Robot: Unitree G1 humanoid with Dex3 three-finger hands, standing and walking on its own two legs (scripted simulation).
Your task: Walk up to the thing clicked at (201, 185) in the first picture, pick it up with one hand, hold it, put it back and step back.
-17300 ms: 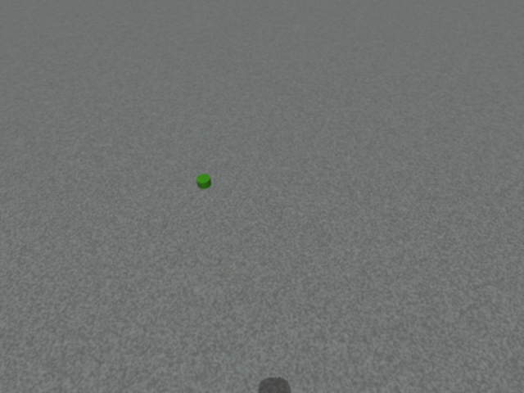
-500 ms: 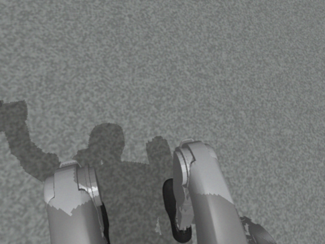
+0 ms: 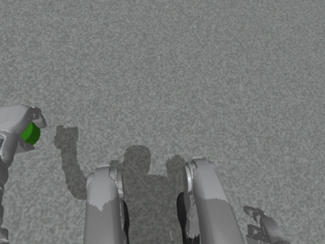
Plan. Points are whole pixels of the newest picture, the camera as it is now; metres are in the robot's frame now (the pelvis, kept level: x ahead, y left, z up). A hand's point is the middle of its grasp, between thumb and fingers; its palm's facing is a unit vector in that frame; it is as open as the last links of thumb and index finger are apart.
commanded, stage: lift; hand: left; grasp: from above
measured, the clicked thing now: (21, 132) +0.41 +0.35 -0.12
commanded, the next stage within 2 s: hold in 1.02 s
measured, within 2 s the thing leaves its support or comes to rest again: neither
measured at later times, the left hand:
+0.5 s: hand out of the picture +0.34 +0.29 +0.12, palm faces -0.43 -0.13 -0.89, open 7.6 cm
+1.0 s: hand out of the picture +0.37 +0.26 +0.22, palm faces -0.42 -0.12 -0.90, open 7.6 cm
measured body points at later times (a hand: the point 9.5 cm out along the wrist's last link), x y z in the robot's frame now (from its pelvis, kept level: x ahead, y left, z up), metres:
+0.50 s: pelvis +0.02 +0.00 +0.19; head +0.13 +0.02 +0.63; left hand +0.36 +0.30 +0.17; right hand +0.17 -0.25 +0.08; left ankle +0.09 +0.12 -0.39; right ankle +0.11 -0.14 -0.39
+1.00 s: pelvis +0.06 +0.00 +0.30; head +0.11 +0.00 +0.74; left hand +0.38 +0.26 +0.28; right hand +0.17 -0.26 +0.17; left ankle +0.09 +0.12 -0.39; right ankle +0.11 -0.14 -0.39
